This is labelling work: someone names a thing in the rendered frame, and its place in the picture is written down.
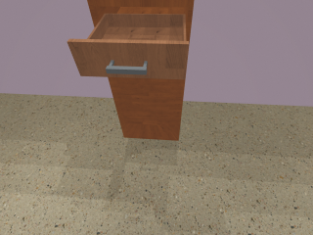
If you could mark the drawer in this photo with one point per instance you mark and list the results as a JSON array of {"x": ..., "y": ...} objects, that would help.
[{"x": 130, "y": 40}]

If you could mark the handle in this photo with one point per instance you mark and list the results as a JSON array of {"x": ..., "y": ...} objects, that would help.
[{"x": 111, "y": 69}]

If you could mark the cabinet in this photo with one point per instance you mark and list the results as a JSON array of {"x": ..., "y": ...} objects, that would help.
[{"x": 147, "y": 108}]

